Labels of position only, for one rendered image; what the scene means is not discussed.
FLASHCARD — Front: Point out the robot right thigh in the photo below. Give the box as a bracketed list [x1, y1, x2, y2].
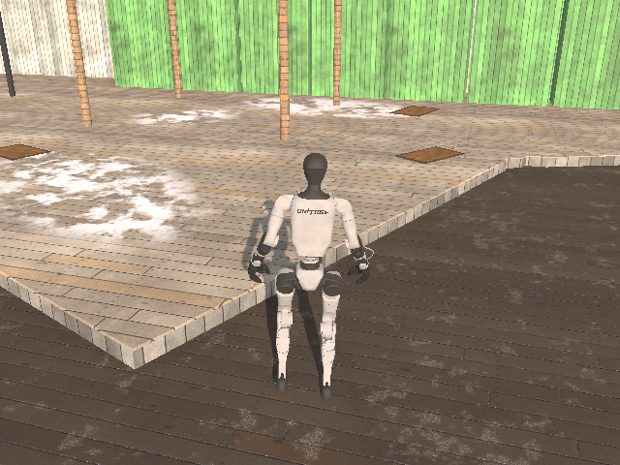
[320, 271, 342, 339]

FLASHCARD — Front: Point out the right robot upper arm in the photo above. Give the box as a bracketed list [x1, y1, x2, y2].
[334, 197, 360, 250]

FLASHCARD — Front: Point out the left robot forearm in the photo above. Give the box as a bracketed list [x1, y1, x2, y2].
[251, 232, 272, 266]

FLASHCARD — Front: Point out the left robot upper arm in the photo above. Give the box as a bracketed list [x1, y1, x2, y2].
[263, 194, 294, 247]

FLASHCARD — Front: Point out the robot left hand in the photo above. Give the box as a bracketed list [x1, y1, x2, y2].
[248, 261, 270, 283]

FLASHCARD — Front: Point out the robot right hand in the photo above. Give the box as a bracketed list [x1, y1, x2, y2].
[348, 265, 371, 284]

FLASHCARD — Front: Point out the robot left foot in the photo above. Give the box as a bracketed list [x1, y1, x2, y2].
[274, 372, 289, 391]

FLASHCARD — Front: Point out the right robot forearm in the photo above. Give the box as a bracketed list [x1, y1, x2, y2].
[350, 235, 369, 269]

